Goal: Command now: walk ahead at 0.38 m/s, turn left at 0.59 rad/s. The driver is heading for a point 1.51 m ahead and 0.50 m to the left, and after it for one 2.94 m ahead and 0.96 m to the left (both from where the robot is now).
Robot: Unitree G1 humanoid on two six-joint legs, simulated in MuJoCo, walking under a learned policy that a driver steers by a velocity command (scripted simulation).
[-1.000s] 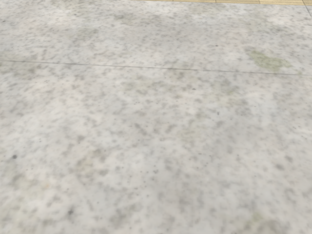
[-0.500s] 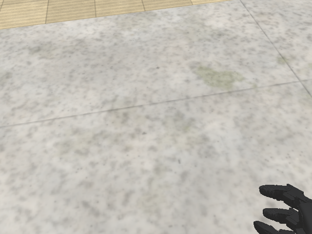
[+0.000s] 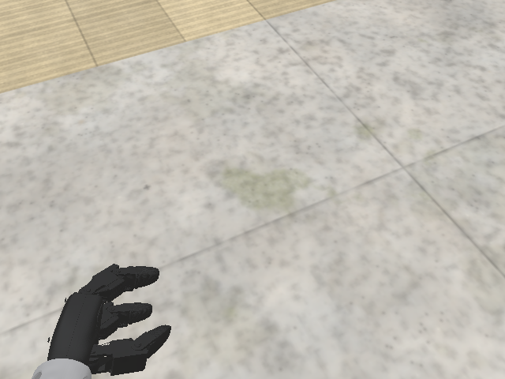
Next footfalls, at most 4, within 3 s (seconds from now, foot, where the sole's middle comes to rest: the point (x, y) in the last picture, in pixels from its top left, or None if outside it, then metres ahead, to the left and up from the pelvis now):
0.02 right None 0.23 -0.12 -0.77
0.42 left None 0.19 0.15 -0.77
0.84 right None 0.30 -0.06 -0.77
1.16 left None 0.17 0.15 -0.77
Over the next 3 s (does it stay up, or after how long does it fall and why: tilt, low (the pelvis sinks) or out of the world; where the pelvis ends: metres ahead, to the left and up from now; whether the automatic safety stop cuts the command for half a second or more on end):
stays up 0.22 0.09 0.01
